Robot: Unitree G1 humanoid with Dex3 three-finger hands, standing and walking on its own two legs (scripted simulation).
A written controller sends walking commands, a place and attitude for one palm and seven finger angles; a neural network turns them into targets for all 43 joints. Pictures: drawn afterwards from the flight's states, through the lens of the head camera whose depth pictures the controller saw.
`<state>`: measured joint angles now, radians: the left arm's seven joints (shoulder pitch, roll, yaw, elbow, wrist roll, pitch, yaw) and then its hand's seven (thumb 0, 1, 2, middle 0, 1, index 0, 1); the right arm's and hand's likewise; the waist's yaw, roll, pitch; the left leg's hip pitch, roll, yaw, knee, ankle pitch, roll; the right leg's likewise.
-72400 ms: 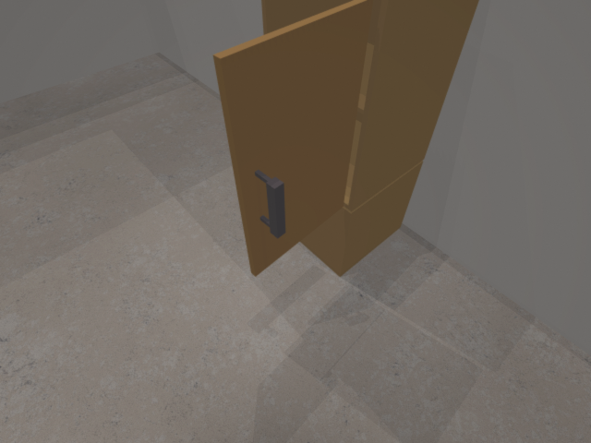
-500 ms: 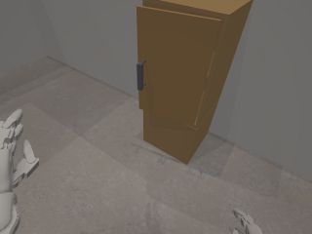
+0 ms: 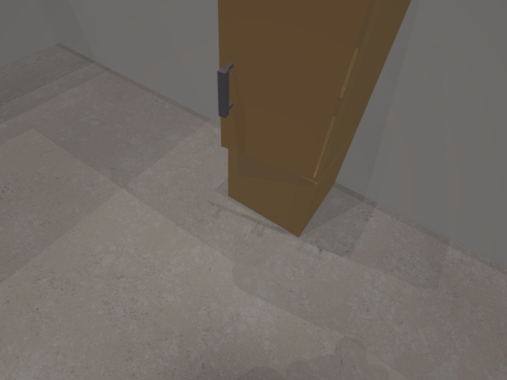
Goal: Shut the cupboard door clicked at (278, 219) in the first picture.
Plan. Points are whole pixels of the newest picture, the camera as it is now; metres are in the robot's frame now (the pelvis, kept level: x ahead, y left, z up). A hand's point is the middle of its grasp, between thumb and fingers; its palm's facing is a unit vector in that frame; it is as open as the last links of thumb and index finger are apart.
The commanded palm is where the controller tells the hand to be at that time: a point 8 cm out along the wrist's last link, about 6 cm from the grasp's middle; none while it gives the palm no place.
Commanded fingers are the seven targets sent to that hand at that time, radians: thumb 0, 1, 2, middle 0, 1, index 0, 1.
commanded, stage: let the arm hang, fingers relaxed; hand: left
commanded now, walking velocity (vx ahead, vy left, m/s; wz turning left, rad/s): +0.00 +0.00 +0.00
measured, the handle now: (227, 90) +0.90 +0.14 -0.07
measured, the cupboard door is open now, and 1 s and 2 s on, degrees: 10 10 10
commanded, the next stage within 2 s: look to check the result in 0.56 s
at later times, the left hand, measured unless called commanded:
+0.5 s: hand out of the picture +0.07 +0.20 -0.16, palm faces -0.03 -0.96 -0.28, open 7.4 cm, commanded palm none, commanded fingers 0.00 0.90 0.90 -0.20 -0.30 -0.20 -0.30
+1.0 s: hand out of the picture +0.09 +0.18 -0.16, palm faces -0.04 -0.96 -0.28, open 7.4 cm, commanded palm none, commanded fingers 0.00 0.90 0.90 -0.20 -0.30 -0.20 -0.30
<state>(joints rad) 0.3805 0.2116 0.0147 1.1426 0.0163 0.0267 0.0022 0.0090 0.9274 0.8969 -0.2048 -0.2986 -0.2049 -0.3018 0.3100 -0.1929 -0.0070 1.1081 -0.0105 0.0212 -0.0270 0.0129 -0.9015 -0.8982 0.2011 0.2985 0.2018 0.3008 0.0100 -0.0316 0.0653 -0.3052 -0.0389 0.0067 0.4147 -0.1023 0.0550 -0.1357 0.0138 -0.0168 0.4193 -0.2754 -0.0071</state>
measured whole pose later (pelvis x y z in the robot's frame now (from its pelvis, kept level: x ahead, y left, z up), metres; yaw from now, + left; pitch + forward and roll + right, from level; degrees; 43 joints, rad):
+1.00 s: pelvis +0.04 -0.04 +0.00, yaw -2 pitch -2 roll +0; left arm 0.18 0.26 0.01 1.13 0.01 -0.01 0.02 0.01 0.91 0.90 -0.20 -0.30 -0.20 -0.30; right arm 0.15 -0.26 0.00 1.13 -0.01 0.01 -0.02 0.01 -0.90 -0.90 0.20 0.30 0.20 0.30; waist -0.01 0.00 0.05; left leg -0.19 0.00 0.02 0.37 -0.15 0.00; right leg 0.00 0.06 0.01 0.31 -0.28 -0.05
